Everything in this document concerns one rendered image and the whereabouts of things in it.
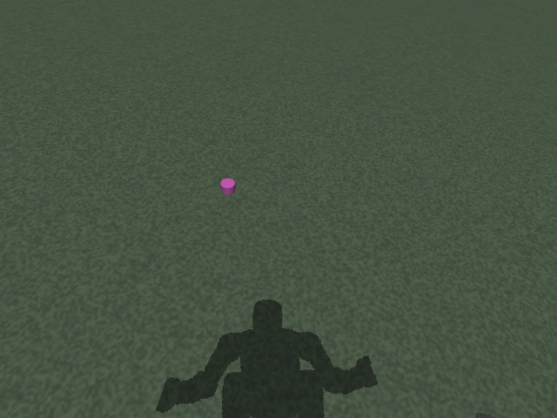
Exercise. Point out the tin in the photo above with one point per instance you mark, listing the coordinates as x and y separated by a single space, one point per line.
227 186

